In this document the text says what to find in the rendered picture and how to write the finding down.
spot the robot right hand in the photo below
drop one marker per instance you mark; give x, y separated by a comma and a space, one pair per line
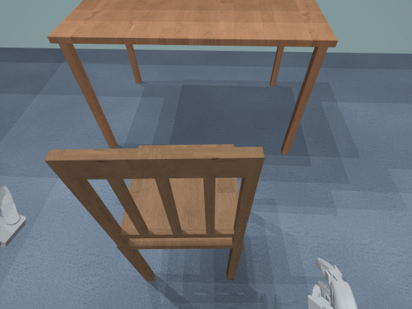
336, 296

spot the table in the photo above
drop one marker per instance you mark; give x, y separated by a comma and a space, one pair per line
292, 23

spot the robot left hand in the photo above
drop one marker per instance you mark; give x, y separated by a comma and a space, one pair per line
10, 222

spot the chair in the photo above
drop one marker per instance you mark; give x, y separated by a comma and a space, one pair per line
180, 196

